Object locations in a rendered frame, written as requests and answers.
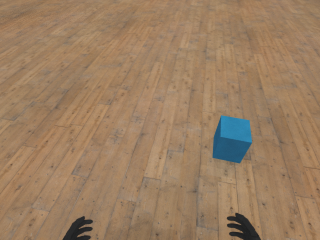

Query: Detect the right robot hand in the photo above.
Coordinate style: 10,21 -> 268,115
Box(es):
227,213 -> 261,240

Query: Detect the carton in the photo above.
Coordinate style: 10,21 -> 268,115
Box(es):
212,115 -> 252,164

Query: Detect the left robot hand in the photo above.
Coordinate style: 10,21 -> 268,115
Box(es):
62,216 -> 93,240

